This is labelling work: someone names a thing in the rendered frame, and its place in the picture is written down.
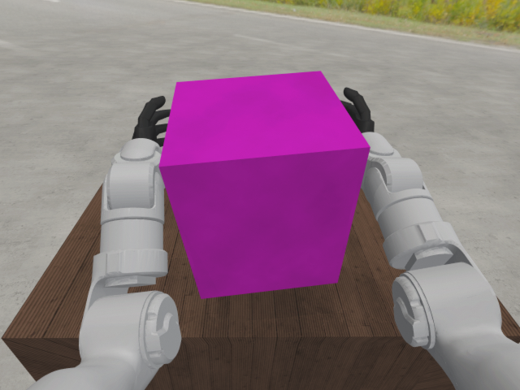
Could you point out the right robot forearm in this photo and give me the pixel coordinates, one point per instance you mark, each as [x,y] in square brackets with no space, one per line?
[415,236]

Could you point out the right robot upper arm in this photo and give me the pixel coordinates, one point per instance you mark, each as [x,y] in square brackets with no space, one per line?
[450,311]

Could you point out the robot left hand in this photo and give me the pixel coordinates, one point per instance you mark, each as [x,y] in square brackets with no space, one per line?
[146,127]

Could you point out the pedestal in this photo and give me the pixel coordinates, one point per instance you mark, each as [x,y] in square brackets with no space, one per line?
[340,336]

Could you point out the left robot forearm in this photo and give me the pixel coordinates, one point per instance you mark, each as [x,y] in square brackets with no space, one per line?
[132,218]

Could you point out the robot right hand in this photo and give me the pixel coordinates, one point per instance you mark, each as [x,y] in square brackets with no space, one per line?
[359,111]

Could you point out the left robot upper arm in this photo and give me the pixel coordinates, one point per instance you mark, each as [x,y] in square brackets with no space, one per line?
[124,340]

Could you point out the carton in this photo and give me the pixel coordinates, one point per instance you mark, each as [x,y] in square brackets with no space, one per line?
[263,174]

